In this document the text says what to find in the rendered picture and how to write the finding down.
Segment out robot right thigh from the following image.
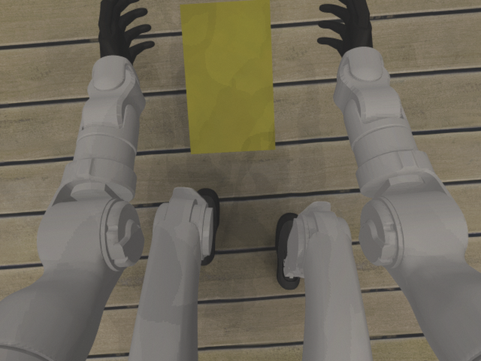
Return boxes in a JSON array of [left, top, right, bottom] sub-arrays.
[[290, 211, 373, 361]]

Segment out left robot upper arm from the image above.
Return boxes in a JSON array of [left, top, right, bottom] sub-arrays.
[[0, 198, 144, 361]]

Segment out right robot hand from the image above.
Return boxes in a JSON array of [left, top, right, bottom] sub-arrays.
[[317, 0, 373, 57]]

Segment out left robot shin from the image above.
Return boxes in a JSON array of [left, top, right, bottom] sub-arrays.
[[153, 187, 206, 257]]

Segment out carton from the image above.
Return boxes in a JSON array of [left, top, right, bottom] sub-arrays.
[[180, 0, 276, 154]]

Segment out left robot hand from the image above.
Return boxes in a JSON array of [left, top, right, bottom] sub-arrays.
[[98, 0, 155, 65]]

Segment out right robot upper arm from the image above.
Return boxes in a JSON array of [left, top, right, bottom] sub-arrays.
[[358, 191, 481, 361]]

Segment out right robot forearm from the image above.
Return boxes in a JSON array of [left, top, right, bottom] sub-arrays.
[[333, 47, 468, 249]]

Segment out left robot forearm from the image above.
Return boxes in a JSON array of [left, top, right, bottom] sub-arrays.
[[37, 56, 146, 265]]

